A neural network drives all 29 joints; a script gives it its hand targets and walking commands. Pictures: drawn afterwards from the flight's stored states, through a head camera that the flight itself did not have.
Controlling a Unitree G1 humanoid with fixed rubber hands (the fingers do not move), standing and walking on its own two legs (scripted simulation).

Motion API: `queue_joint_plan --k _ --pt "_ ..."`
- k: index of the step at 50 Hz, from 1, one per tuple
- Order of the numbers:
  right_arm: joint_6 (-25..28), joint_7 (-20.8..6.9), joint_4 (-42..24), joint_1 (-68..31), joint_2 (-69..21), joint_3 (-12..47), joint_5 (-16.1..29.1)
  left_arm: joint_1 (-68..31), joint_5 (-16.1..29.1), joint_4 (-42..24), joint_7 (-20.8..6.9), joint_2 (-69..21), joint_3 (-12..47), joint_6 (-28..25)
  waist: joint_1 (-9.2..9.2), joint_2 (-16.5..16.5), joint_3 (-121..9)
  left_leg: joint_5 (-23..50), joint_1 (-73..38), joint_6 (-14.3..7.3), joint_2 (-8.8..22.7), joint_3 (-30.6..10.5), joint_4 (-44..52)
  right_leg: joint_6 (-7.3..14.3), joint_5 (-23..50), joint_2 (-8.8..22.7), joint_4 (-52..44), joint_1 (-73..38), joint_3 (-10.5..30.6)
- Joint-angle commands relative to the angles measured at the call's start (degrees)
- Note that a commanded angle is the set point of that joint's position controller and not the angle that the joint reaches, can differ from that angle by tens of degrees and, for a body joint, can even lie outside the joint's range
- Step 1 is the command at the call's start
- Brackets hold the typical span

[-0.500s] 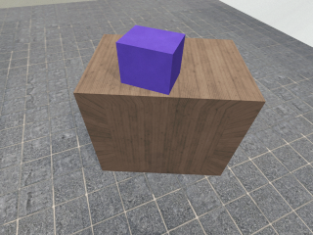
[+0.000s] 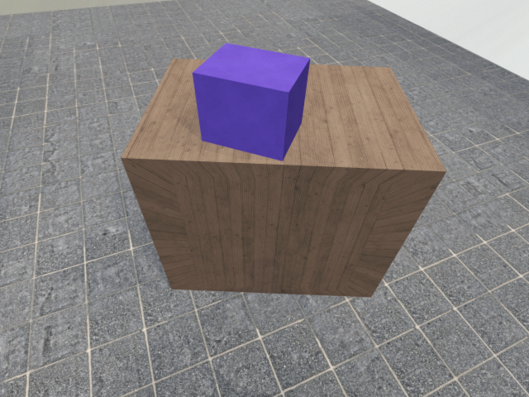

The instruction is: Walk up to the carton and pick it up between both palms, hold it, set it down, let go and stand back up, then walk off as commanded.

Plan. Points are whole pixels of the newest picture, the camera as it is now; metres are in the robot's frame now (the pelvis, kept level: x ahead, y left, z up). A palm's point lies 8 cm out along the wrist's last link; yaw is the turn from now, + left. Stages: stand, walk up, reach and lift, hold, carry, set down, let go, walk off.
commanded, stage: stand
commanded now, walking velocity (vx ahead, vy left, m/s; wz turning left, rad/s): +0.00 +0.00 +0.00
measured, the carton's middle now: (253, 101) +0.82 +0.03 +0.03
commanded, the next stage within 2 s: walk up in 0.54 s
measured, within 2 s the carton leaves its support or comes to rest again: neither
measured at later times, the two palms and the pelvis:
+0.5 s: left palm out of the picture +0.08 +0.29 -0.12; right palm out of the picture +0.06 -0.29 -0.12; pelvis +0.00 +0.00 +0.00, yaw +0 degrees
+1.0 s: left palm out of the picture +0.06 +0.34 -0.14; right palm out of the picture +0.10 -0.29 -0.11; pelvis +0.04 +0.03 -0.02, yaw -3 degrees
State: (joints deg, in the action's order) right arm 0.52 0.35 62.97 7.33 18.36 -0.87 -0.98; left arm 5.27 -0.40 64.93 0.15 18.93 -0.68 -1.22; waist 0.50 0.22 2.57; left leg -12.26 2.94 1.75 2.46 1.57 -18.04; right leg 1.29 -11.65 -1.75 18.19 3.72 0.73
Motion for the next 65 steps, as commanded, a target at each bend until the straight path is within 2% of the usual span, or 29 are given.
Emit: queue_joint_plan --k 1,16,20,21,23,35,36,37,38,39,40,41,42,43,44,46,47,48,49,50,51,52,53,55,57,58,60,63,65 --pt "1.2 0.7 -3.7 -2.4 12.0 -2.3 0.1 -3.5 0.1 -4.2 0.7 13.2 -2.4 -1.1 0.18 -1.0 -4.3 12.0 0.4 -2.6 6.0 -3.9 2.5 0.7 17.8 9.4 -2.4 0.1 5.7" --pt "1.1 0.8 -3.6 -1.9 12.0 -2.2 0.1 -3.3 0.1 -4.0 0.7 13.0 -2.4 -1.1 0.2 0.2 -4.2 11.9 -0.3 -2.5 6.2 -3.9 2.7 0.4 18.3 9.1 -2.4 0.6 5.7" --pt "1.1 0.6 -3.8 -2.1 12.1 -2.1 -0.1 -3.0 0.2 -3.8 0.7 13.1 -2.3 -1.2 -0.01 -0.8 -3.3 11.2 0.1 -2.6 6.2 -3.7 2.5 0.5 17.4 9.1 -2.7 0.7 6.0" --pt "1.1 0.7 -3.6 -1.5 11.9 -2.0 0.1 -3.1 0.1 -4.0 0.6 13.4 -2.4 -1.1 0.29 0.2 -4.2 11.7 -0.2 -2.4 6.2 -3.7 2.6 0.4 17.7 9.0 -2.5 0.3 5.4" --pt "1.1 0.7 -3.6 -1.9 12.3 -2.2 0.0 -2.8 0.1 -4.0 0.7 13.0 -2.4 -1.2 0.1 -1.0 -3.6 11.3 0.2 -2.3 6.0 -3.4 2.6 0.6 17.6 9.1 -2.5 0.9 5.7" --pt "1.1 0.7 -3.5 -1.8 12.2 -2.0 0.0 -2.9 0.3 -4.0 0.7 12.8 -2.2 -1.3 -0.18 -1.0 -4.4 11.9 -0.6 -2.5 6.4 -3.4 2.3 0.5 18.8 9.4 -2.5 0.5 6.2" --pt "1.0 0.7 -3.5 -1.4 12.1 -2.0 0.0 -3.0 0.1 -3.8 0.7 13.2 -2.4 -1.2 0.45 0.0 -3.8 11.4 0.1 -2.4 6.1 -3.5 2.7 0.5 18.6 9.1 -2.5 0.5 5.9" --pt "2.0 -0.2 -7.3 0.8 16.9 -4.8 -1.2 3.3 -1.2 -8.7 -0.5 17.8 -5.6 -1.4 -1.01 1.3 -8.0 -10.8 -0.6 -4.6 2.7 0.9 -5.6 3.0 -6.4 5.8 0.5 -1.3 7.4" --pt "2.1 -0.6 -7.5 -0.2 16.2 -4.7 -1.8 4.4 -1.3 -8.0 -0.9 18.2 -6.0 -1.3 -2.21 3.1 -4.0 -16.9 6.7 -5.5 1.8 1.3 -9.8 4.9 -21.3 8.3 -2.2 0.3 12.6" --pt "2.0 -0.9 -8.0 -1.3 15.1 -5.2 -2.0 6.3 -1.6 -7.5 -1.2 18.9 -6.3 -1.2 -3.29 4.5 0.1 -18.1 13.8 -5.2 -0.2 2.9 -13.1 7.1 -28.9 10.9 -5.8 -0.3 18.0" --pt "1.7 -1.1 -9.0 -2.3 14.2 -5.2 -2.0 7.7 -1.9 -8.0 -1.4 19.7 -6.8 -1.3 -4.4 7.9 3.4 -20.0 22.5 -5.0 -1.2 2.1 -20.8 10.6 -32.6 14.9 -9.5 -1.8 25.2" --pt "1.7 -1.5 -10.9 -3.2 14.3 -5.4 -2.3 8.8 -1.8 -8.9 -1.5 20.1 -7.2 -1.6 -5.09 8.1 6.4 -18.9 28.7 -4.8 0.8 -2.3 -26.6 14.0 -31.4 19.1 -10.9 -1.3 30.3" --pt "1.9 -1.7 -11.7 -3.4 14.2 -5.7 -2.2 8.3 -1.9 -10.1 -1.5 19.4 -7.1 -1.9 -4.67 7.0 8.0 -17.2 29.9 -4.3 2.9 -4.6 -27.3 15.6 -25.8 20.5 -10.1 -0.4 30.8" --pt "2.6 -1.9 -12.6 -3.3 14.0 -5.7 -1.8 8.6 -1.8 -11.2 -1.5 18.7 -7.0 -2.3 -4.55 6.0 8.3 -17.4 29.8 -4.1 3.6 -5.4 -25.8 15.9 -17.9 20.0 -8.6 -1.5 29.2" --pt "3.2 -2.0 -13.2 -3.2 13.7 -5.6 -1.2 9.0 -1.9 -11.5 -1.5 17.9 -6.8 -2.6 -4.31 7.0 8.2 -17.3 29.8 -4.0 3.8 -5.5 -23.7 15.9 -7.2 19.5 -6.5 -3.0 26.7" --pt "4.3 -1.9 -13.6 0.3 13.3 -5.9 -0.8 8.4 -1.5 -12.9 -1.7 17.8 -6.9 -2.9 -2.74 8.2 5.1 -15.6 23.7 -4.0 3.4 -5.0 -17.7 14.1 10.0 18.3 -2.0 -3.4 20.9" --pt "4.6 -1.7 -12.9 3.5 13.5 -6.0 -1.0 6.4 -1.1 -13.7 -1.9 17.7 -7.0 -2.8 -0.62 7.8 3.5 -11.9 17.6 -4.2 2.9 -3.9 -14.5 12.4 13.1 17.0 1.4 0.0 17.7" --pt "4.8 -1.5 -11.3 9.4 13.7 -6.3 -1.0 2.9 -0.9 -15.2 -1.9 17.2 -6.6 -2.7 2.99 6.9 1.6 -7.3 7.2 -4.6 1.5 -2.3 -8.3 10.3 13.3 14.0 6.4 6.6 13.1" --pt "5.2 -1.1 -9.1 17.2 16.1 -7.7 -1.5 0.7 -0.4 -16.8 -2.0 14.8 -5.8 -2.5 7.88 0.9 -0.9 -2.9 -4.5 -4.8 1.3 -3.9 -0.6 6.7 10.3 7.8 18.8 15.2 8.5" --pt "5.6 -0.5 -9.2 21.8 24.0 -9.6 -2.4 0.0 0.2 -18.6 -1.7 9.7 -4.8 -2.6 10.34 -17.9 0.7 -12.4 -9.5 -7.6 15.0 -29.1 9.1 1.5 -5.7 -6.5 39.4 29.9 3.9" --pt "5.4 -0.8 -11.4 17.0 24.9 -9.6 -1.5 1.8 -0.3 -18.0 -1.1 13.0 -5.4 -2.0 6.57 -10.6 5.0 -15.4 -5.2 -11.6 21.8 -39.5 11.2 0.5 -17.7 -5.8 44.9 34.7 9.0" --pt "5.1 -1.2 -12.6 12.5 24.0 -9.1 -0.4 4.6 -0.4 -17.0 -0.9 16.9 -5.8 -2.0 3.86 -6.1 7.9 -14.1 -0.5 -15.3 23.5 -37.4 9.3 1.0 -18.1 -1.8 47.4 34.3 9.9" --pt "5.1 -1.1 -13.5 9.3 21.4 -8.4 0.4 6.3 -0.2 -15.5 -1.2 17.5 -5.4 -2.4 1.7 -4.0 9.2 -6.0 1.9 -14.3 21.1 -29.3 7.3 1.0 -14.6 0.5 47.4 32.5 10.5" --pt "5.4 -0.8 -16.6 6.5 17.5 -7.4 0.5 11.5 0.4 -13.3 -2.0 16.9 -5.8 -2.4 -1.1 -7.4 7.5 8.4 0.2 -11.3 15.8 -16.1 3.9 0.3 -9.7 2.2 46.6 29.5 9.5" --pt "5.6 -0.7 -16.4 10.3 17.2 -7.0 0.7 11.2 0.6 -14.2 -2.6 15.2 -5.5 -1.7 -0.06 -10.2 6.7 20.9 0.9 -10.0 12.3 -9.8 2.1 -0.4 -7.3 2.2 44.1 26.5 7.4" --pt "5.5 -0.7 -16.6 11.2 17.1 -6.9 0.7 9.4 0.7 -15.3 -2.8 14.5 -5.2 -1.4 0.5 -10.7 7.9 25.6 2.2 -10.4 11.2 -7.4 2.3 -0.7 -6.9 2.2 41.0 25.7 6.1" --pt "4.9 -0.7 -17.3 12.0 17.4 -7.1 0.6 5.6 0.7 -17.7 -3.1 14.0 -4.9 -1.2 1.5 -11.2 9.2 29.9 2.1 -11.1 9.9 -4.7 2.6 -1.0 -5.1 2.3 33.2 26.0 3.7" --pt "4.4 -0.7 -19.3 12.6 18.4 -7.6 0.6 1.4 -0.3 -20.4 -3.6 14.4 -5.3 -1.0 2.68 -9.5 9.6 26.4 2.6 -12.5 12.7 -6.4 2.6 -0.3 -5.1 4.4 24.2 24.5 0.4" --pt "4.1 -0.7 -20.5 12.3 19.1 -7.9 0.2 2.3 -0.6 -20.7 -3.9 14.3 -5.7 -0.9 2.0 -10.8 8.0 24.5 2.9 -12.4 13.9 -6.6 1.1 0.9 -4.2 5.0 21.7 21.1 -2.4"
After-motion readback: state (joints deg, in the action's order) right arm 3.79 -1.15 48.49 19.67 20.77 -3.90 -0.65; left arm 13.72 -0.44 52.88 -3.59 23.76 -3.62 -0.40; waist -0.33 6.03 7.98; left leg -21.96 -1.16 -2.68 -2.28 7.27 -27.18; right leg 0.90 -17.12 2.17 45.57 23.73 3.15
